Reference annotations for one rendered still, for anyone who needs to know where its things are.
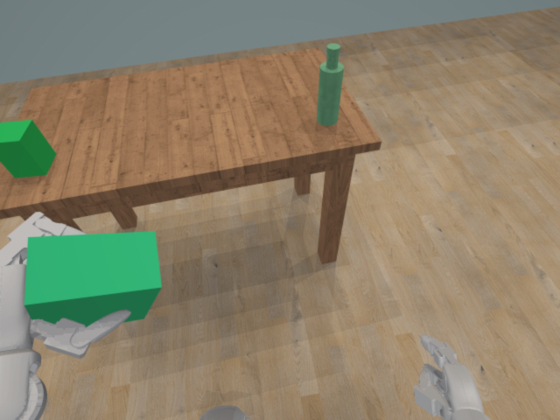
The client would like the table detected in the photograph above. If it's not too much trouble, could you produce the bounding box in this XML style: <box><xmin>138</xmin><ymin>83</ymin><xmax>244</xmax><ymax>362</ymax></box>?
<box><xmin>0</xmin><ymin>48</ymin><xmax>382</xmax><ymax>264</ymax></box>

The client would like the left robot forearm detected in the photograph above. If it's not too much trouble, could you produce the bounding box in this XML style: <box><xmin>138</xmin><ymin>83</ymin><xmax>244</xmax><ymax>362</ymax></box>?
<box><xmin>0</xmin><ymin>348</ymin><xmax>47</xmax><ymax>420</ymax></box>

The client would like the sponge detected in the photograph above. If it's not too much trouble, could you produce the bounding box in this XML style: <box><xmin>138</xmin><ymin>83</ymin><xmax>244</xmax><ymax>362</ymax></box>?
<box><xmin>24</xmin><ymin>231</ymin><xmax>162</xmax><ymax>327</ymax></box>

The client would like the robot right hand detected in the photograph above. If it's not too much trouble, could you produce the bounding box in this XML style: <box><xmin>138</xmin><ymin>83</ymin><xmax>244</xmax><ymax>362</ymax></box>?
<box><xmin>414</xmin><ymin>334</ymin><xmax>484</xmax><ymax>420</ymax></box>

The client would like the robot left hand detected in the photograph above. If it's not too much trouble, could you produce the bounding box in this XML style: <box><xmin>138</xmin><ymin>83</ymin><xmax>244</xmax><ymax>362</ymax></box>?
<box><xmin>0</xmin><ymin>212</ymin><xmax>131</xmax><ymax>359</ymax></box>

